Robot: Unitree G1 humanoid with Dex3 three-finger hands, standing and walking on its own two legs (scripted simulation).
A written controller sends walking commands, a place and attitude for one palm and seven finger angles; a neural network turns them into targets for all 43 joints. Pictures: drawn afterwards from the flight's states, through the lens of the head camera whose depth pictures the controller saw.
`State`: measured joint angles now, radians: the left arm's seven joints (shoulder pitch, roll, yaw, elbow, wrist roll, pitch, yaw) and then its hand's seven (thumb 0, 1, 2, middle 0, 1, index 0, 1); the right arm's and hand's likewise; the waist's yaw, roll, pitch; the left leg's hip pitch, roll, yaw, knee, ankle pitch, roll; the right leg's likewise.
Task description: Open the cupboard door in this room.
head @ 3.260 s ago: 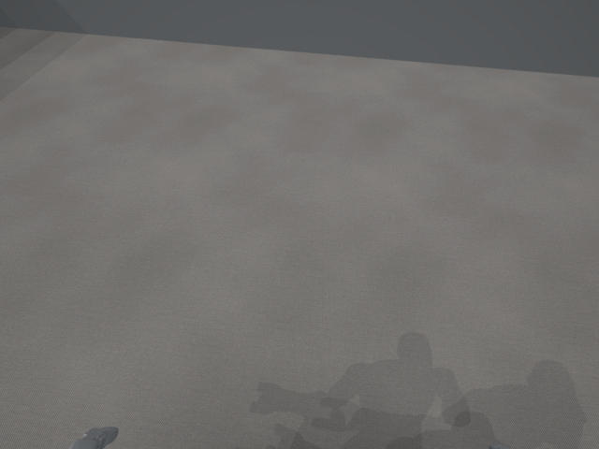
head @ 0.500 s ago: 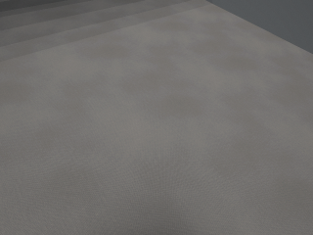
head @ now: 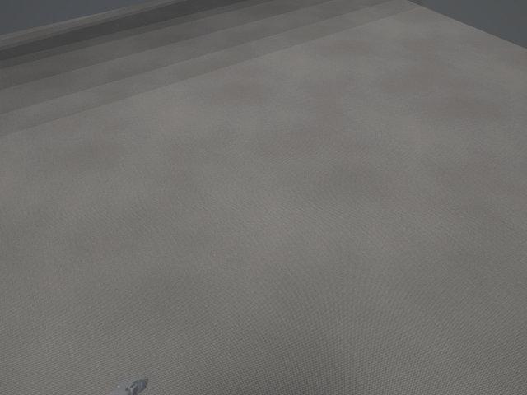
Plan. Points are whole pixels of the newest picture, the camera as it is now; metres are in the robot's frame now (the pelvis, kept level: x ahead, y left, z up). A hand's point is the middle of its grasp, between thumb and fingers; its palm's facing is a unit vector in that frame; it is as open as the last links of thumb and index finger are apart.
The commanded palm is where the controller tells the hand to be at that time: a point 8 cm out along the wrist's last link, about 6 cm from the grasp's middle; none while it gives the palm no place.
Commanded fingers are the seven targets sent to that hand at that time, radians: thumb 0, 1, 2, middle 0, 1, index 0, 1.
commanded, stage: turn or walk to find it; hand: left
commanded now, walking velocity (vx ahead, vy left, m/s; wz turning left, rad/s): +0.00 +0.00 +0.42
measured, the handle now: out of the picture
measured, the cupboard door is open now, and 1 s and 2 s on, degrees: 0 0 0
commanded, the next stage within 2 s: none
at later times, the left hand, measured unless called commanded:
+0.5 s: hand out of the picture -0.05 +0.26 -0.18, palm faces +0.26 -0.94 -0.23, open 7.4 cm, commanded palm none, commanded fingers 0.00 0.90 0.90 -0.20 -0.30 -0.20 -0.30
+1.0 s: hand out of the picture -0.03 +0.22 -0.14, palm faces +0.40 -0.87 -0.27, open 7.4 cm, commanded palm none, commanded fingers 0.00 0.90 0.90 -0.20 -0.30 -0.20 -0.30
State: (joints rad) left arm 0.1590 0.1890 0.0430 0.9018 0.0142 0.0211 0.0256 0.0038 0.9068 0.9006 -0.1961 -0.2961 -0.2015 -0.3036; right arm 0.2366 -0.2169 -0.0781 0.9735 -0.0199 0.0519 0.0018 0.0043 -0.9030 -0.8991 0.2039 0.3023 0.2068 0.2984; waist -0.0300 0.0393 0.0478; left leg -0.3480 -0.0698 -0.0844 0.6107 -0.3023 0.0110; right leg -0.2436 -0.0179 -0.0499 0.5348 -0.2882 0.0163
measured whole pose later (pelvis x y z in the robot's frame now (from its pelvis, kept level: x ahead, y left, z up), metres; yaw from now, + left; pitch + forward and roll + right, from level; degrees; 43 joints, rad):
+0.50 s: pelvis -0.03 +0.04 +0.00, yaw +12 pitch +0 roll -1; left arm 0.25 0.27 0.07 0.99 0.02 0.08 0.02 0.01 0.91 0.90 -0.20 -0.30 -0.20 -0.30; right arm 0.14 -0.19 -0.05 0.95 -0.02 0.02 0.00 0.00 -0.91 -0.90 0.20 0.30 0.20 0.30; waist 0.02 -0.06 0.08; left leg -0.27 0.00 0.05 0.58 -0.30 0.05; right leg -0.42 -0.10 -0.08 1.02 -0.48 0.06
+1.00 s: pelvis -0.05 +0.00 +0.01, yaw +24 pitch -1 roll +1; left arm 0.18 0.17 0.03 0.89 0.02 0.02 0.02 0.00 0.90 0.90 -0.20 -0.30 -0.20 -0.30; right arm 0.24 -0.24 -0.09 0.98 -0.03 0.08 0.02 0.01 -0.91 -0.90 0.20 0.30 0.20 0.30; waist -0.03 0.05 0.05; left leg -0.48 -0.05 -0.04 1.04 -0.40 -0.03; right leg -0.22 -0.04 -0.10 0.51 -0.28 -0.02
